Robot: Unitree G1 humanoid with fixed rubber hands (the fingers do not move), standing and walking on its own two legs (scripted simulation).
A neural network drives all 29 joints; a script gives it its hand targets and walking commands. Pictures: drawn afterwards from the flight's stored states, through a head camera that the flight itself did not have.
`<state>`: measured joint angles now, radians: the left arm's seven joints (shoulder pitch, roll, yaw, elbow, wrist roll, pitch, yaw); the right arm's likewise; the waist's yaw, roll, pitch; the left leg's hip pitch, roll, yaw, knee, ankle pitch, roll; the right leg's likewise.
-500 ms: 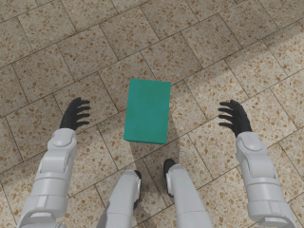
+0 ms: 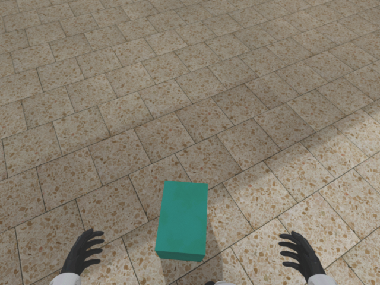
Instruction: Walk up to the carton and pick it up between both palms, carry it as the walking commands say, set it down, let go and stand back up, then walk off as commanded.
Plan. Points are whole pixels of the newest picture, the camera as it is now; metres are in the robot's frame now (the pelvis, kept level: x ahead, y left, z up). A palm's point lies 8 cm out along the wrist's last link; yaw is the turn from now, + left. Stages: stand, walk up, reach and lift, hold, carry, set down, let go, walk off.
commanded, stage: let go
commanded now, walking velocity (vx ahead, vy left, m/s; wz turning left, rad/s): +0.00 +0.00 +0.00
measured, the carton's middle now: (183, 222) +0.40 +0.01 -0.64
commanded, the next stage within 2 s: stand in 0.40 s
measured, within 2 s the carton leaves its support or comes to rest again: neither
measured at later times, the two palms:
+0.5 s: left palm out of the picture +0.14 +0.24 -0.07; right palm (314, 278) +0.15 -0.25 -0.08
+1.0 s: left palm out of the picture +0.14 +0.24 -0.06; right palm out of the picture +0.11 -0.27 -0.09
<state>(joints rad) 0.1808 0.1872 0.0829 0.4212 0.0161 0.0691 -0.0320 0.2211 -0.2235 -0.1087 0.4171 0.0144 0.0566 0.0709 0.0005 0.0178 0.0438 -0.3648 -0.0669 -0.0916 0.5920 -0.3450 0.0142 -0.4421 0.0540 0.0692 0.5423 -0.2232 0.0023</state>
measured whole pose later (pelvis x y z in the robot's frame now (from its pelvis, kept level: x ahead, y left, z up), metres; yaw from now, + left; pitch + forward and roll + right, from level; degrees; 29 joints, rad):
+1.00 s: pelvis -0.01 -0.01 +0.00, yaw +0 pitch +1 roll +0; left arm 0.21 0.23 0.07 0.62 0.03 0.02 -0.02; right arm 0.26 -0.22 -0.11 0.73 0.00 -0.01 0.01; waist 0.01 0.01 -0.13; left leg -0.24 -0.06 -0.10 0.56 -0.33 0.01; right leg -0.33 0.06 0.06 0.54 -0.23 -0.02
